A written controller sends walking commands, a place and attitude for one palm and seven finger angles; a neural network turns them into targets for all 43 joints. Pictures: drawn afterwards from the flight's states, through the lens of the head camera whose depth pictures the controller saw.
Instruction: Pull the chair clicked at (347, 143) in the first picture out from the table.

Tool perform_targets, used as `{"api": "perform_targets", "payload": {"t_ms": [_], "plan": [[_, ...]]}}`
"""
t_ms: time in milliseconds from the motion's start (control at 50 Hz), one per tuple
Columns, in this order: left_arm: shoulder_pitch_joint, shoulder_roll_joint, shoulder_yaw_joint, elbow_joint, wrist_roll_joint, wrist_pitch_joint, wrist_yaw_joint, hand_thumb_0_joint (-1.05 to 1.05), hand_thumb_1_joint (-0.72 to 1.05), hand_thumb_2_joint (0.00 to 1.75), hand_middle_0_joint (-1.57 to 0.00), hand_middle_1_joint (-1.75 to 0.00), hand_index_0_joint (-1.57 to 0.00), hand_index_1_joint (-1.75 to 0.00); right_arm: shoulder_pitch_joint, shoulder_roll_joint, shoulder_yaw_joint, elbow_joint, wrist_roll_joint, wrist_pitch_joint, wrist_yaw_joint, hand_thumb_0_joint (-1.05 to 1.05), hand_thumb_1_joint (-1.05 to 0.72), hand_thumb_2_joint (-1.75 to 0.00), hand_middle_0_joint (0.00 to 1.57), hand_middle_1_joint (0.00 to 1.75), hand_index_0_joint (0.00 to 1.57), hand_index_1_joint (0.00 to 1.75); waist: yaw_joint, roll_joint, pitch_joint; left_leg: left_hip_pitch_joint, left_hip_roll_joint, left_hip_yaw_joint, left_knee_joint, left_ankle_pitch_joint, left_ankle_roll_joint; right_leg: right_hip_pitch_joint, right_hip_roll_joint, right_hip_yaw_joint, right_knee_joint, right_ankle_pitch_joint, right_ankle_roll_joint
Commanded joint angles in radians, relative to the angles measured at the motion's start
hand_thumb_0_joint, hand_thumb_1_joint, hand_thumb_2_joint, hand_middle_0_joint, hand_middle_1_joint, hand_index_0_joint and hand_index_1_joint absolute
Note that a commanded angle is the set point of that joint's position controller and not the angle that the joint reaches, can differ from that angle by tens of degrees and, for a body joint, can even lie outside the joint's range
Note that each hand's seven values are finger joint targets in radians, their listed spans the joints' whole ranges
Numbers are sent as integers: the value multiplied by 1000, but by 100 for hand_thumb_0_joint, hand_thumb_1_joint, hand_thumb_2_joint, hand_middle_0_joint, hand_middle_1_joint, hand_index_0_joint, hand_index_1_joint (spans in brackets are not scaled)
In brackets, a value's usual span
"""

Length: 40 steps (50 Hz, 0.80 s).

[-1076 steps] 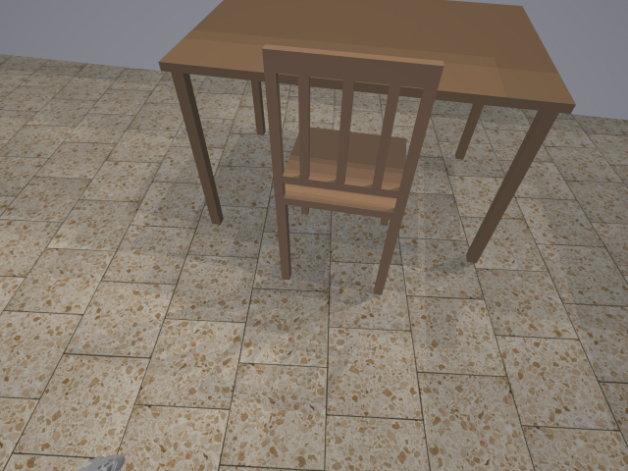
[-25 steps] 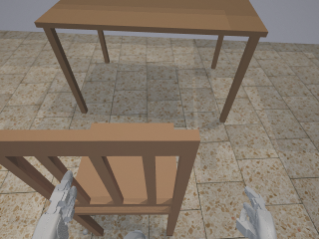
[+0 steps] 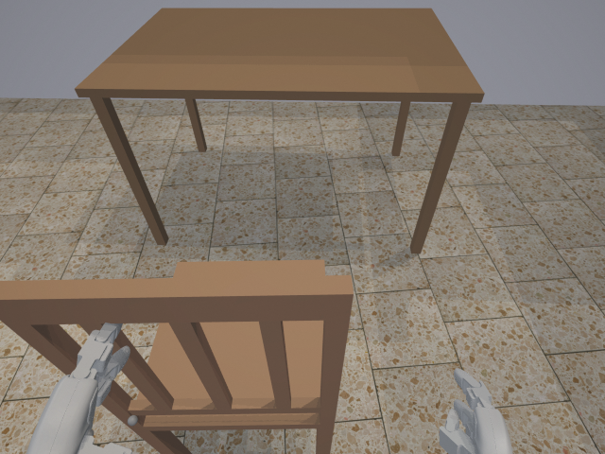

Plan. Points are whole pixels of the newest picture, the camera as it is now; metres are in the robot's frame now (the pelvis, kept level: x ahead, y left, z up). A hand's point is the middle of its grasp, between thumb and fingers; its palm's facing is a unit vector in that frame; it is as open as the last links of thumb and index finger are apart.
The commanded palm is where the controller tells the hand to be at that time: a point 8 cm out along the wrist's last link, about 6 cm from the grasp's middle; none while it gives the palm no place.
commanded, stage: draw the hand back to the body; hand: left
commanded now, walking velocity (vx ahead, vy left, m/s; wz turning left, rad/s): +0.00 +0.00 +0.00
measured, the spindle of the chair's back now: (207, 367) +0.25 +0.17 -0.06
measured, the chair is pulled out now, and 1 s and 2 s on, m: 0.59 0.58 0.59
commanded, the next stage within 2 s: step back with the hand held close in 0.86 s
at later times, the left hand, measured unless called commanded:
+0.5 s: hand (95, 388) +0.17 +0.24 +0.08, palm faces +0.24 -0.80 -0.55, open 7.8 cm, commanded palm +0.17 +0.29 +0.21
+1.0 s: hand (97, 386) +0.17 +0.24 +0.08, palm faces +0.26 -0.79 -0.55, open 6.6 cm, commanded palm +0.17 +0.28 +0.21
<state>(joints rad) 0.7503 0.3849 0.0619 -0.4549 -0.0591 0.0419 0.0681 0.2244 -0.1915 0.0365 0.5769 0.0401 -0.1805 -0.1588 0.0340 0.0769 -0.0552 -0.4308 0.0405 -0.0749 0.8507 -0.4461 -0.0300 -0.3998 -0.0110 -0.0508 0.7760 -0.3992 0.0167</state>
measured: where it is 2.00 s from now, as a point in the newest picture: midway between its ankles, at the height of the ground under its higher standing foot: outside the picture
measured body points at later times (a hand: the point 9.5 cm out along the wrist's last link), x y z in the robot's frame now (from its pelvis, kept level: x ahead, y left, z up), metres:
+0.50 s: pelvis +0.04 -0.02 +0.02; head +0.05 -0.04 +0.47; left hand +0.15 +0.28 +0.11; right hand +0.25 -0.21 -0.07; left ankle +0.00 +0.13 -0.70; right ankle +0.01 -0.14 -0.70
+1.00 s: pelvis +0.04 -0.02 +0.03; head +0.05 -0.05 +0.47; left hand +0.15 +0.28 +0.11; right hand +0.25 -0.21 -0.07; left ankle +0.00 +0.13 -0.70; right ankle +0.01 -0.14 -0.70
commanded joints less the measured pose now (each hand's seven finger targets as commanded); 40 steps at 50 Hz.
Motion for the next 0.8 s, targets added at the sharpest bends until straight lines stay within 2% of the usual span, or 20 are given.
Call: {"api": "perform_targets", "payload": {"t_ms": [0,20,60,100,160,200,240,260,420,460,500,540,560,620,660,680,700,740,760,780], "plan": [[-113,155,279,-299,17,-83,122,0,7,50,-8,-13,-8,-13,-143,-93,-20,-143,-9,-65,-10,0,-90,-90,20,30,20,30,31,53,-12,85,2,17,-241,128,34,70,-40,-16,-218,58,-58],[-133,166,287,-319,19,-86,125,0,10,51,-9,-14,-9,-14,-143,-100,-21,-136,-12,-72,-8,0,-90,-90,20,30,20,30,31,50,-33,111,1,19,-246,154,36,89,-42,-13,-224,83,-57],[-175,187,302,-326,21,-82,130,0,17,55,-10,-15,-10,-15,-144,-106,-19,-117,-15,-83,-7,0,-90,-90,20,30,20,30,29,61,-24,135,0,16,-264,182,35,111,-40,-10,-248,110,-58],[-184,179,302,-345,24,-84,132,0,25,58,-11,-16,-11,-16,-148,-108,-18,-102,-20,-98,-2,0,-90,-90,20,30,20,30,33,84,-39,182,0,15,-290,222,34,133,-44,-13,-246,151,-55],[-242,224,340,-382,25,-81,143,0,36,64,-13,-19,-13,-19,-144,-116,-16,-79,-23,-119,3,0,-90,-90,20,30,20,30,37,85,-63,206,-4,18,-303,293,33,189,-46,-15,-256,221,-55],[-251,221,343,-399,28,-81,147,0,43,67,-13,-20,-13,-20,-145,-119,-16,-65,-25,-132,7,0,-90,-90,20,30,20,30,38,99,-80,251,-3,19,-311,348,33,200,-50,-12,-250,277,-52],[-280,233,355,-413,26,-79,150,0,50,71,-15,-22,-15,-22,-152,-120,-15,-53,-26,-139,12,0,-90,-90,20,30,20,30,40,86,-84,265,-4,21,-316,391,33,220,-51,-16,-254,316,-48],[-312,255,369,-421,24,-75,153,0,54,73,-15,-22,-15,-22,-148,-126,-14,-44,-26,-143,12,0,-90,-90,20,30,20,30,37,94,-91,267,-6,23,-314,406,33,238,-53,-14,-263,339,-49],[-403,316,418,-502,27,-60,169,0,83,87,-19,-29,-19,-29,-152,-135,-15,-3,-17,-167,23,0,-90,-90,20,30,20,30,49,115,-137,331,-3,22,-320,555,33,283,-63,-20,-240,463,-43],[-440,349,436,-535,25,-49,172,0,90,90,-20,-30,-20,-30,-157,-139,-14,4,-12,-175,28,0,-90,-90,20,30,20,30,52,173,-148,333,-9,23,-318,569,30,296,-61,-14,-237,467,-47],[-417,329,424,-513,26,-46,170,0,90,90,-20,-30,-20,-30,-149,-134,-13,5,-12,-177,31,0,-90,-90,20,30,20,30,52,128,-144,337,-4,22,-316,611,32,295,-64,-30,-232,495,-42],[-426,332,421,-524,26,-49,167,0,90,90,-20,-30,-20,-30,-154,-136,-12,5,-12,-182,37,0,-90,-90,20,30,20,30,52,132,-156,352,-6,29,-311,631,36,299,-66,-30,-231,524,-39],[-417,333,425,-504,24,-38,163,0,90,90,-20,-30,-20,-30,-175,-136,-14,8,-9,-185,41,0,-90,-90,20,30,20,30,52,156,-156,346,-13,34,-309,600,36,305,-64,-13,-238,522,-43],[-429,334,424,-516,26,-50,161,0,90,90,-20,-30,-20,-30,-156,-138,-14,10,-13,-185,41,0,-90,-90,20,30,20,30,52,96,-164,359,-8,34,-313,624,41,308,-68,-28,-235,552,-36],[-419,327,421,-492,25,-39,156,0,90,90,-20,-30,-20,-30,-179,-134,-13,11,-10,-186,44,0,-90,-90,20,30,20,30,53,126,-161,351,-16,37,-317,586,39,312,-62,-17,-243,525,-39],[-418,314,408,-501,27,-44,155,0,90,90,-20,-30,-20,-30,-159,-127,-7,9,-8,-184,44,0,-90,-90,20,30,20,30,49,124,-154,357,-15,46,-314,597,42,308,-70,-25,-249,550,-37],[-425,324,418,-493,24,-46,156,0,90,90,-20,-30,-20,-30,-162,-131,-11,10,-11,-182,42,0,-90,-90,20,30,20,30,48,90,-143,349,-13,41,-315,591,42,307,-67,-28,-249,550,-35],[-433,327,418,-511,29,-51,156,0,90,90,-20,-30,-20,-30,-161,-135,-12,12,-14,-183,41,0,-90,-90,20,30,20,30,51,95,-172,369,-10,42,-320,611,45,314,-68,-28,-238,563,-34],[-428,328,420,-492,29,-39,152,0,90,90,-20,-30,-20,-30,-180,-137,-13,14,-10,-186,44,0,-90,-90,20,30,20,30,53,143,-164,359,-17,39,-325,582,41,312,-65,-14,-243,525,-39],[-423,313,408,-503,30,-45,153,0,90,90,-20,-30,-20,-30,-160,-125,-5,11,-9,-183,44,0,-90,-90,20,30,20,30,53,160,-151,358,-15,43,-326,601,41,309,-70,-27,-248,531,-39]]}}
